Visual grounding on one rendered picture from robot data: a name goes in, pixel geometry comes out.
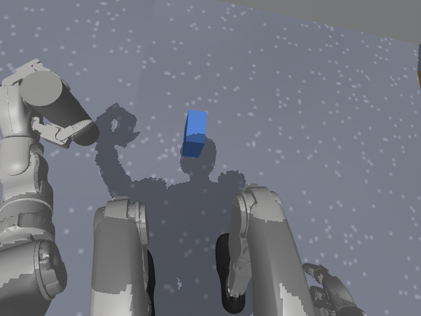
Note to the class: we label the left robot hand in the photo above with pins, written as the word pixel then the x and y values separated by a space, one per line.
pixel 18 118

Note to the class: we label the left robot arm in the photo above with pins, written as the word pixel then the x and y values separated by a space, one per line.
pixel 31 268

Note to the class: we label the right robot foot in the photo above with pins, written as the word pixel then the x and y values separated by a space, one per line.
pixel 231 305

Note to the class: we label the right robot hand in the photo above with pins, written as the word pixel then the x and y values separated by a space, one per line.
pixel 332 297

